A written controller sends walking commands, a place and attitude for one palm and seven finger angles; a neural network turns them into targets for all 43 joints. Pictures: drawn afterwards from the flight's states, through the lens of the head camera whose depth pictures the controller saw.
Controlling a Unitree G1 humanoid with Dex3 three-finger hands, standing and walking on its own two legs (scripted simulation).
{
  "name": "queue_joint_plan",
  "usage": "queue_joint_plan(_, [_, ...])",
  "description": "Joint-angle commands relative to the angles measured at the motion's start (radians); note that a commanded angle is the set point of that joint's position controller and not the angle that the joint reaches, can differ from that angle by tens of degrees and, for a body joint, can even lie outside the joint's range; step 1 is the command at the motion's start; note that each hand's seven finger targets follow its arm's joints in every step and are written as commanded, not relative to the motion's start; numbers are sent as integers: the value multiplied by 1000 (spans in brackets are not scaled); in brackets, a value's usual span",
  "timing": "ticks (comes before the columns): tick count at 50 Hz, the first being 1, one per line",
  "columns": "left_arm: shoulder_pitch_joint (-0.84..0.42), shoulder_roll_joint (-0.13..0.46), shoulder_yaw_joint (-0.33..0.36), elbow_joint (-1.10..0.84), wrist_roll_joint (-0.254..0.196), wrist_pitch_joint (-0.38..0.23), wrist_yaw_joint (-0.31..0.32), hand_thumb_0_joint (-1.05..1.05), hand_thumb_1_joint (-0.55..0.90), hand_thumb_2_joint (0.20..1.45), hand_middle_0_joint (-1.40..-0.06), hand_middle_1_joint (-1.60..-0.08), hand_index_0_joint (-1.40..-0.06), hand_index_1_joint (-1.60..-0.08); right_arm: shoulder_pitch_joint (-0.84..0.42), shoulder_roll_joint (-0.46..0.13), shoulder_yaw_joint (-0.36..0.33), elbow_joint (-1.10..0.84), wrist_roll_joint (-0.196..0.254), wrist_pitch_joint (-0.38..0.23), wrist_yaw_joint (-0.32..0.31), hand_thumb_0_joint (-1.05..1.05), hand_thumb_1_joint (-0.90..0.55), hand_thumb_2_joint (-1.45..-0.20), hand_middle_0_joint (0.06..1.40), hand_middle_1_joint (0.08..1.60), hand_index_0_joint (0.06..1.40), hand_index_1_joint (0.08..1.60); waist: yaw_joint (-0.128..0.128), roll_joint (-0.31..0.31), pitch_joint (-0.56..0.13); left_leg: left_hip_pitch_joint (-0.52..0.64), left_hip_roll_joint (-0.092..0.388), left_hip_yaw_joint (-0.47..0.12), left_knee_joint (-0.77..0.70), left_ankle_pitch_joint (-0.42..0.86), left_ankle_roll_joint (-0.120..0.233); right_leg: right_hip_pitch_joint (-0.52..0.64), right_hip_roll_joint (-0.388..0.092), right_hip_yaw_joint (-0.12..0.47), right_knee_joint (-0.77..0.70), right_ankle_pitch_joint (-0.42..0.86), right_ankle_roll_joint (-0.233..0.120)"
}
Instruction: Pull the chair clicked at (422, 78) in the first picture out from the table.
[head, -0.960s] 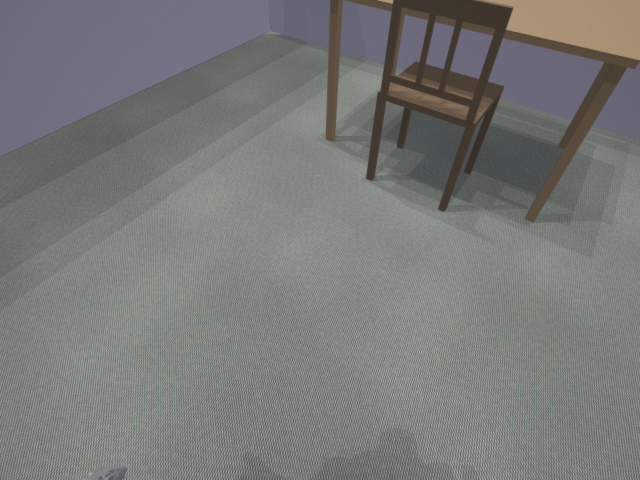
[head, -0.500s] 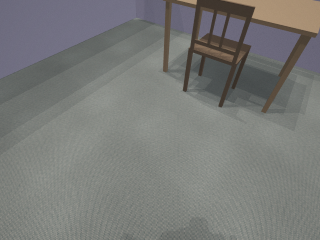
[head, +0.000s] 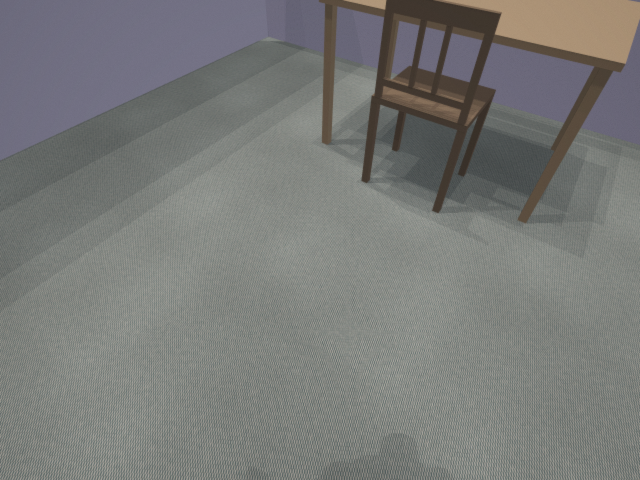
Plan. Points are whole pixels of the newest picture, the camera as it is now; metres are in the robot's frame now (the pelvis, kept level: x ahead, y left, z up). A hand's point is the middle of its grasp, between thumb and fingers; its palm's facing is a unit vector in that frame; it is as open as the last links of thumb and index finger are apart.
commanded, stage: look at it before walking up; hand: left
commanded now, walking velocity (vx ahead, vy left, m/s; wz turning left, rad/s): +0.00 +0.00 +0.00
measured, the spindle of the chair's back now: (417, 54) +1.57 -0.28 -0.11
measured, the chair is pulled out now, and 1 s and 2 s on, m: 0.00 0.00 0.00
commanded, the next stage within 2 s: walk to a spot facing it in 0.48 s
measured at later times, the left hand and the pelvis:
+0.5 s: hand out of the picture +0.07 +0.25 -0.16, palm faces -0.03 -0.94 -0.33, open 7.4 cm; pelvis +0.00 +0.00 +0.00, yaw +0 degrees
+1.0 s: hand out of the picture +0.03 +0.20 -0.20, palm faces -0.03 -0.99 -0.13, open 7.4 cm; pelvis +0.08 +0.02 -0.02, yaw -3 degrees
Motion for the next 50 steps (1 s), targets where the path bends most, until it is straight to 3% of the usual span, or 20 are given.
queue_joint_plan(1, [-44,205,44,-63,4,-22,15,0,900,900,-200,-300,-200,-300,-61,-211,-36,-68,1,-22,-12,0,-900,-900,200,300,200,300,2,-7,-28,-6,112,-90,-68,86,33,-17,-116,100,-79,71,-34])
queue_joint_plan(17, [-36,204,45,-61,4,-26,15,0,900,900,-200,-300,-200,-300,-60,-214,-36,-69,3,-23,-14,0,-900,-900,200,300,200,300,0,-4,-61,23,117,-91,-60,145,31,4,-116,100,-75,145,-36])
queue_joint_plan(29, [-35,205,43,-55,4,-23,15,0,900,900,-200,-300,-200,-300,-64,-215,-35,-65,3,-23,-14,0,-900,-900,200,300,200,300,2,2,-40,24,121,-88,-78,143,30,8,-117,89,-83,142,-31])
queue_joint_plan(31, [40,76,16,-19,4,-3,20,0,900,900,-200,-300,-200,-300,4,-82,-4,-35,-5,-4,-8,0,-900,-900,200,300,200,300,0,-16,-58,27,109,-64,-60,10,11,-1,-108,87,-80,-30,-14])
queue_joint_plan(33, [78,78,20,-18,12,7,12,0,900,900,-200,-300,-200,-300,34,-80,-8,-32,-11,5,-3,0,-900,-900,200,300,200,300,6,-24,13,-33,96,-62,-51,-201,18,-62,-97,109,-87,-249,-24])
queue_joint_plan(36, [116,85,35,-34,17,9,-2,0,900,900,-200,-300,-200,-300,55,-80,-17,-50,-15,6,0,0,-900,-900,200,300,200,300,11,-32,119,-148,82,-63,-22,-362,30,-121,-88,149,-85,-393,-50])
queue_joint_plan(39, [181,70,48,-39,14,-4,-5,0,900,900,-200,-300,-200,-300,91,-52,-22,-65,-11,-11,-3,0,-900,-900,200,300,200,300,16,-62,102,-169,65,-30,87,-268,37,-84,-115,194,-73,-343,-86])
queue_joint_plan(41, [221,73,60,-34,13,-14,0,0,900,900,-200,-300,-200,-300,110,-24,-24,-71,-9,-20,-3,0,-900,-900,200,300,200,300,20,-120,91,-204,42,21,184,-228,28,-42,-156,241,-87,-316,-116])
queue_joint_plan(43, [243,72,70,-29,13,-22,6,0,900,900,-200,-300,-200,-300,131,4,-28,-80,-6,-29,-5,0,-900,-900,200,300,200,300,6,-138,108,-211,42,68,230,-216,22,-51,-207,289,-94,-250,-152])
queue_joint_plan(44, [243,60,74,-30,13,-27,8,0,900,900,-200,-300,-200,-300,156,19,-26,-74,-3,-38,-7,0,-900,-900,200,300,200,300,-5,-128,98,-167,46,73,188,-190,23,-54,-201,270,-58,-155,-155])
queue_joint_plan(45, [229,42,74,-33,12,-29,8,0,900,900,-200,-300,-200,-300,213,26,-25,-54,0,-47,-10,0,-900,-900,200,300,200,300,-32,-74,71,-61,55,52,109,-141,34,-89,-162,203,30,-60,-135])
queue_joint_plan(46, [188,3,70,-45,10,-29,6,0,900,900,-200,-300,-200,-300,326,-4,-34,-12,-5,-57,-15,0,-900,-900,200,300,200,300,-82,84,54,118,132,-79,2,-11,77,-217,-56,74,262,25,-86])
queue_joint_plan(47, [115,-61,57,-82,8,-38,3,0,900,900,-200,-300,-200,-300,491,-82,-59,47,-15,-65,-25,0,-900,-900,200,300,200,300,-136,342,56,292,316,-340,-80,247,164,-464,41,-94,573,-130,-29])
queue_joint_plan(48, [33,-46,54,-119,15,-50,12,0,900,900,-200,-300,-200,-300,558,-36,-45,79,-18,-61,-38,0,-900,-900,200,300,200,300,-143,274,131,352,388,-410,-82,528,208,-632,14,-42,702,-337,-30])
queue_joint_plan(49, [9,-53,60,-122,15,-51,7,0,900,900,-200,-300,-200,-300,551,1,-35,73,-16,-61,-44,0,-900,-900,200,300,200,300,-129,136,161,331,403,-366,-58,584,236,-663,-40,-12,760,-315,-37])
queue_joint_plan(50, [5,-75,61,-118,14,-49,-1,0,900,900,-200,-300,-200,-300,510,14,-34,55,-18,-67,-46,0,-900,-900,200,300,200,300,-104,97,161,309,382,-312,-71,545,229,-665,-70,-11,772,-290,-35])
